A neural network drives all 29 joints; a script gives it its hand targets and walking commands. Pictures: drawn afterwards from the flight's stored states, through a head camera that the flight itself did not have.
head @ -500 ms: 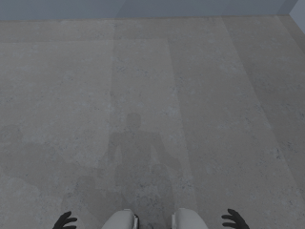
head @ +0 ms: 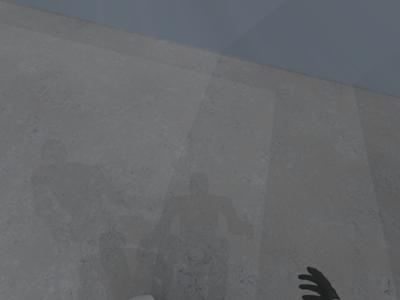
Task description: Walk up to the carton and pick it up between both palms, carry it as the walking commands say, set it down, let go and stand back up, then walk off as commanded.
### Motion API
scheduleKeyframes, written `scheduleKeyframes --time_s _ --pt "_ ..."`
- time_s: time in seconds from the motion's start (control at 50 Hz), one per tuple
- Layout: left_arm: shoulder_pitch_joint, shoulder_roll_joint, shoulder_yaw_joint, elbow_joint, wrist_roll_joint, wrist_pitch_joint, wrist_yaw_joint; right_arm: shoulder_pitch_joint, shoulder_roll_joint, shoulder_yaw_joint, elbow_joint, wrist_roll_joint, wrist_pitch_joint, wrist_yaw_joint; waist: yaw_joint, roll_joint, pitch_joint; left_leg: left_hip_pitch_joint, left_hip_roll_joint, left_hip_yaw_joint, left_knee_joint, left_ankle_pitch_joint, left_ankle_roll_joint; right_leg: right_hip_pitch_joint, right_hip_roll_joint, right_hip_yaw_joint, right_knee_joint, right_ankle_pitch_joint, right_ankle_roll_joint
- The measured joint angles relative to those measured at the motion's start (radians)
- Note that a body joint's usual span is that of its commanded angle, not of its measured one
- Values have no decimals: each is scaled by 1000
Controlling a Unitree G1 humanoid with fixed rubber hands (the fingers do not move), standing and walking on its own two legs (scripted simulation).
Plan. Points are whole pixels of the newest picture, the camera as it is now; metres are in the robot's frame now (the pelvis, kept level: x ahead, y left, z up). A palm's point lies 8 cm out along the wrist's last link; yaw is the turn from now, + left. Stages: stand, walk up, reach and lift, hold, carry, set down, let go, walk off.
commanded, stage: walk up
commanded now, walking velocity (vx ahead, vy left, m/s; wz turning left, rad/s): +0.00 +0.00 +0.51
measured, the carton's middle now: out of the picture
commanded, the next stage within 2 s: none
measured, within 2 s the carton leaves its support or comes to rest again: neither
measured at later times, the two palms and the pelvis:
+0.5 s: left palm out of the picture +0.02 +0.25 -0.09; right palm out of the picture +0.11 -0.26 -0.14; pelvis -0.02 -0.03 +0.01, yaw +14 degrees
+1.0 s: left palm out of the picture -0.13 +0.22 -0.13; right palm (287, 277) +0.17 -0.20 -0.10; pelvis -0.05 -0.04 +0.01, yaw +31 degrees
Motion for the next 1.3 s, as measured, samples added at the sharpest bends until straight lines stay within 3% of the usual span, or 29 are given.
scheduleKeyframes --time_s 0.02,0.06,0.12,0.2,0.32,0.4,0.46,0.52,0.6,0.66,0.74,0.82,0.84,0.9,0.96,1.02,1.1,1.16,1.22,1.26,1.3 --pt "2 9 2 3 -3 5 -1 -3 8 4 -2 -3 -9 -4 9 -24 8 -3 -15 4 10 5 20 -28 -17 23 69 -29 14" --pt "-11 14 3 7 -6 20 -2 1 16 7 -12 -6 -23 -14 20 -24 24 -16 -18 -13 33 -13 40 -106 10 101 255 -129 55" --pt "-44 10 -3 -3 -10 30 -4 17 30 9 -7 -9 -23 -34 17 3 41 -13 -28 -65 -3 13 47 -183 42 171 399 -118 75" --pt "-65 1 -15 -21 -11 18 -10 25 45 16 -5 -10 -10 -43 19 50 40 -7 -42 -95 -62 60 52 -240 36 222 402 -25 76" --pt "-114 17 -8 -30 -17 21 -7 44 72 13 -19 -14 -16 -41 -15 102 34 -30 -81 -147 -78 92 44 -215 40 253 275 -9 84" --pt "-137 28 -7 -54 -23 -1 2 60 66 6 -19 -18 3 -38 -19 116 25 -63 -106 -172 -50 93 21 -135 59 235 64 67 73" --pt "-124 2 -16 -62 -20 -21 9 56 31 -4 -16 -20 14 -37 -21 165 28 -116 -98 -190 67 -19 1 -94 84 196 -23 68 -8" --pt "-96 -19 -30 -61 -17 -21 8 60 16 -25 -21 -21 18 -30 -29 156 32 -189 -99 -130 346 -155 -22 -70 60 164 -47 89 -29" --pt "-61 -44 -31 -47 -7 -14 13 56 0 -33 -16 -15 29 -7 -24 121 21 -191 -58 -71 463 -128 -50 -41 34 128 -103 118 -34" --pt "-45 -55 -27 -40 -1 -12 10 48 -10 -28 -16 -13 33 4 -24 98 11 -148 -23 -55 392 -90 -61 -40 25 90 -123 129 -35" --pt "-28 -49 -17 -46 2 -17 1 35 -11 -14 -17 -7 25 4 -17 64 2 -56 -2 -47 177 -107 -63 -66 7 33 -87 111 -31" --pt "-5 -26 -8 -47 -9 -11 -7 12 -2 0 -22 -8 1 -6 -14 28 9 51 -9 -27 -57 -26 -24 -101 -27 -10 6 67 -12" --pt "-2 -14 -6 -45 -11 -6 -9 7 10 3 -21 -10 -7 -11 -6 6 17 48 -24 -24 -46 -25 -4 -118 -38 17 51 42 2" --pt "-2 5 -3 -45 -17 17 -11 27 31 8 -25 -16 -29 -25 8 8 20 33 -24 -59 -20 -39 24 -196 19 144 272 -76 64" --pt "-15 14 -3 -52 -19 24 -12 50 48 16 -16 -20 -26 -43 5 25 12 42 -28 -104 -51 -16 26 -241 46 207 389 -48 80" --pt "-18 13 -9 -59 -20 24 -14 50 59 23 -12 -24 -20 -49 10 46 4 51 -34 -118 -78 2 23 -257 46 244 395 1 90" --pt "-36 10 -13 -63 -28 34 -12 48 69 20 -11 -30 -23 -51 -5 77 -8 43 -55 -146 -87 13 16 -211 45 262 240 3 102" --pt "-54 7 -20 -73 -34 14 -3 51 65 15 0 -32 -16 -50 -10 98 -11 22 -75 -175 -65 9 1 -137 60 263 40 64 96" --pt "-56 -25 -31 -76 -30 -15 8 53 31 4 11 -31 -5 -47 -14 167 -7 -40 -65 -202 65 -58 -6 -101 85 212 -37 95 19" --pt "-45 -36 -42 -82 -25 -20 6 56 17 -9 11 -31 4 -45 -19 176 -2 -113 -71 -165 252 -177 -11 -101 65 183 -28 82 -9" --pt "-34 -46 -44 -78 -23 -16 7 50 5 -21 18 -24 11 -36 -15 174 12 -151 -61 -123 361 -192 -20 -89 48 166 -39 84 -16"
